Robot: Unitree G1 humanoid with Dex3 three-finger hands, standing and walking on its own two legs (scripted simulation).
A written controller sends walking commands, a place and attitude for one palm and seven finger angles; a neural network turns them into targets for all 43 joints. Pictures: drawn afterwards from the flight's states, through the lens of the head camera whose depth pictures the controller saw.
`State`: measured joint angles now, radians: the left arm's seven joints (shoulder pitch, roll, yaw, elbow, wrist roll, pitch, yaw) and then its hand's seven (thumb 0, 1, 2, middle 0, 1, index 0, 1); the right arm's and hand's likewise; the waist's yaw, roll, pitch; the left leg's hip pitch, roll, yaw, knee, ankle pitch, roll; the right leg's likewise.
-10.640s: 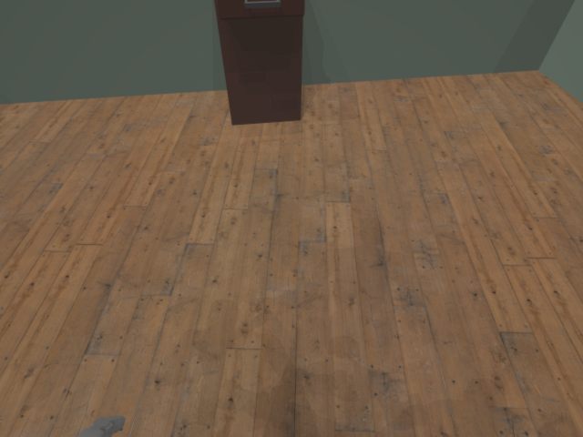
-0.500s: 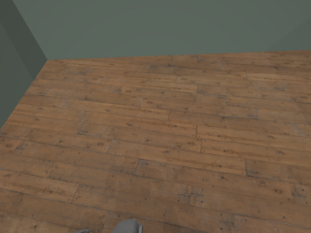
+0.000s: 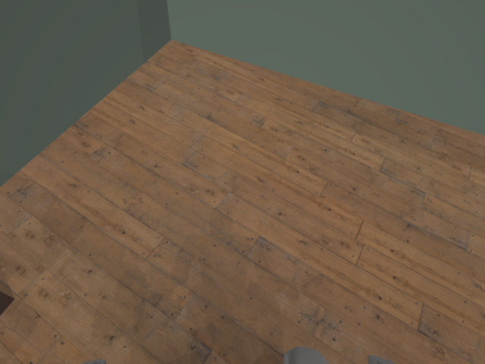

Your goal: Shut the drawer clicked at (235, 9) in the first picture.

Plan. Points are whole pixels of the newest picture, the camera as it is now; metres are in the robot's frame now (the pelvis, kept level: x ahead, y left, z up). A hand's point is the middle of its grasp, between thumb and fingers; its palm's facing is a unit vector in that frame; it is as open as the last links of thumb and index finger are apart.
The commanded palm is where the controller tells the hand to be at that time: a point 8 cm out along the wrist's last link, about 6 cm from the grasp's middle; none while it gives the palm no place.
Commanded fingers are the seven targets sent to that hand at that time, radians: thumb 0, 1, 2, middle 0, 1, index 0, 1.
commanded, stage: turn to face it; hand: left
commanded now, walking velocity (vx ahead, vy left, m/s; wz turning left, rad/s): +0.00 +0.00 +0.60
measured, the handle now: out of the picture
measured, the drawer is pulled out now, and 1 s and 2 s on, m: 0.19 0.19 0.19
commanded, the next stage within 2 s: take the last steps up to it in 1.80 s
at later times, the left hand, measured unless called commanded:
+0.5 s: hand out of the picture +0.06 +0.16 -0.14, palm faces +0.27 -0.92 -0.30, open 7.4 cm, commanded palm none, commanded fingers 0.00 0.90 0.90 -0.20 -0.30 -0.20 -0.30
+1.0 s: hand out of the picture -0.13 +0.21 -0.18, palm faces +0.61 -0.75 -0.24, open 7.4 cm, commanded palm none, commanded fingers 0.00 0.90 0.90 -0.20 -0.30 -0.20 -0.30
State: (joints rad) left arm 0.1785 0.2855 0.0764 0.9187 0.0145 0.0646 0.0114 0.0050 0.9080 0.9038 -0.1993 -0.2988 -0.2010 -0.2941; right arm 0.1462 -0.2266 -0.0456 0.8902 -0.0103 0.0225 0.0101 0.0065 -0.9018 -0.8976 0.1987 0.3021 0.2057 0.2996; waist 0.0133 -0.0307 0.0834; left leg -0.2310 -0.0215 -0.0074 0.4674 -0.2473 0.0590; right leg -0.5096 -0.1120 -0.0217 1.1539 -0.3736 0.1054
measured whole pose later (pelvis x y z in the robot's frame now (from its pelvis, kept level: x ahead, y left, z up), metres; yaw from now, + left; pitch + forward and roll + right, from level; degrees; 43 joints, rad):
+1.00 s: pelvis -0.04 +0.00 +0.00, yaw +36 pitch +0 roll -3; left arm 0.21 0.29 0.07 0.94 0.01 0.07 0.01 0.01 0.91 0.90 -0.20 -0.30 -0.20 -0.29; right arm 0.14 -0.23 -0.04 0.88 -0.01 0.02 0.01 0.01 -0.90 -0.90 0.20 0.30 0.20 0.30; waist 0.02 -0.04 0.09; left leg -0.24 -0.03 0.00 0.49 -0.25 0.07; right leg -0.49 -0.11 -0.04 1.17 -0.41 0.10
